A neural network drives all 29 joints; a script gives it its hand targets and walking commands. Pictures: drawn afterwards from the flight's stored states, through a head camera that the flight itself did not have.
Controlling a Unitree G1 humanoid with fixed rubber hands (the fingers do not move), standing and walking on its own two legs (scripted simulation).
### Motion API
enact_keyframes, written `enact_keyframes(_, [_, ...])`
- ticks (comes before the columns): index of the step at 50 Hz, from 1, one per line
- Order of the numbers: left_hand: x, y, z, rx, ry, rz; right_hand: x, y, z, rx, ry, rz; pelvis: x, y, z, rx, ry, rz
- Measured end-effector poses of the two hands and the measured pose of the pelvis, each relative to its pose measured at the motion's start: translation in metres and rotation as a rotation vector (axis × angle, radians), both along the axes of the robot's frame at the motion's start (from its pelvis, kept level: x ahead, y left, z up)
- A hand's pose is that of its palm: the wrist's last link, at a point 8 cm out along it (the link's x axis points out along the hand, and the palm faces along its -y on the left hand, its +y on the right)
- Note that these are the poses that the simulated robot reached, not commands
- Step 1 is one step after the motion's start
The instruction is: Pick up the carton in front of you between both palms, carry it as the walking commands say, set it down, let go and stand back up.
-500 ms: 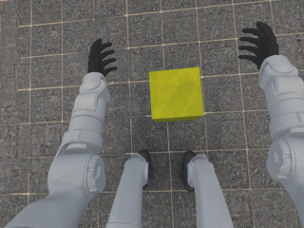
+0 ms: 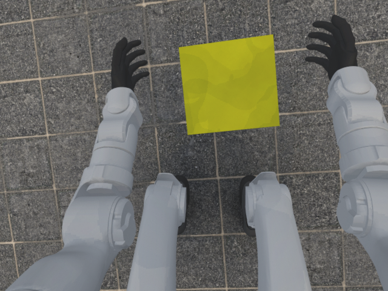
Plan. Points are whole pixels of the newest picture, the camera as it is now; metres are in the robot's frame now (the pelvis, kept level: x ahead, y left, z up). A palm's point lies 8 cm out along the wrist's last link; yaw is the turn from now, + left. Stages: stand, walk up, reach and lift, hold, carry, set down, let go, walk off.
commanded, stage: reach and lift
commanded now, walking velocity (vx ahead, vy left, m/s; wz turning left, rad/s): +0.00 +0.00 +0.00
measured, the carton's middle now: (226, 94) +0.48 -0.05 -0.39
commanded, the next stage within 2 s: none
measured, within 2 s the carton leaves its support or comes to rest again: leaves its support in 1.28 s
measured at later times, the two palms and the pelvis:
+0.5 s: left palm (149, 93) +0.48 +0.15 -0.32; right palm (299, 82) +0.48 -0.22 -0.33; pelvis -0.04 +0.00 -0.14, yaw +1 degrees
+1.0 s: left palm (163, 90) +0.49 +0.11 -0.31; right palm (288, 81) +0.49 -0.20 -0.32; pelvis -0.04 +0.00 -0.14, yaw +0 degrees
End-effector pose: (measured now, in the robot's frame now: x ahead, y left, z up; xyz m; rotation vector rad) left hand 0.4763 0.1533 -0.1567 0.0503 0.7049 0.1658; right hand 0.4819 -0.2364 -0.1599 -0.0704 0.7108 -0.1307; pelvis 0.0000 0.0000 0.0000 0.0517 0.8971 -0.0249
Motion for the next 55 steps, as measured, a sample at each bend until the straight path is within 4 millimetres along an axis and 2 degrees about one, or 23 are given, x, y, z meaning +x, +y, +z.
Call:
enact_keyframes(4, [-0.001,0.0,-0.035,-0.006,-0.01,-0.003,-0.003,-0.002,-0.036,-0.002,-0.012,-0.003,-0.01,0.003,-0.036,-0.002,-0.035,0.002])
enact_keyframes(11, [-0.002,-0.004,-0.082,-0.014,0.005,-0.001,-0.001,0.001,-0.08,0.009,-0.01,-0.011,-0.029,0.005,-0.084,-0.003,-0.115,0.002])
enact_keyframes(21, [-0.001,-0.008,-0.147,-0.009,0.057,-0.014,0.001,0.008,-0.148,0.017,0.039,-0.013,-0.042,0.004,-0.127,-0.001,-0.2,0.002])
enact_keyframes(25, [0.006,-0.002,-0.159,-0.006,0.046,-0.01,0.002,0.012,-0.167,0.011,0.036,-0.005,-0.041,0.001,-0.137,-0.001,-0.235,0.012])
enact_keyframes(29, [0.009,-0.001,-0.162,-0.002,0.04,-0.015,0.005,0.018,-0.172,0.019,0.02,0.007,-0.037,0.001,-0.143,-0.002,-0.244,0.013])
enact_keyframes(42, [0.007,-0.016,-0.155,-0.015,0.045,-0.032,0.001,0.019,-0.159,0.02,0.021,0.008,-0.035,0.004,-0.14,-0.004,-0.216,0.011])
enact_keyframes(46, [0.007,-0.023,-0.154,-0.02,0.042,-0.047,0.003,0.028,-0.159,0.029,0.019,0.025,-0.038,0.004,-0.138,-0.004,-0.216,0.011])
enact_keyframes(51, [0.011,-0.043,-0.152,-0.037,0.027,-0.069,0.007,0.042,-0.159,0.036,0.012,0.032,-0.04,0.005,-0.136,-0.006,-0.218,0.013])
enact_keyframes(55, [0.012,-0.045,-0.152,-0.034,0.025,-0.028,0.007,0.043,-0.158,0.03,0.026,0.032,-0.041,0.005,-0.134,-0.009,-0.221,0.013])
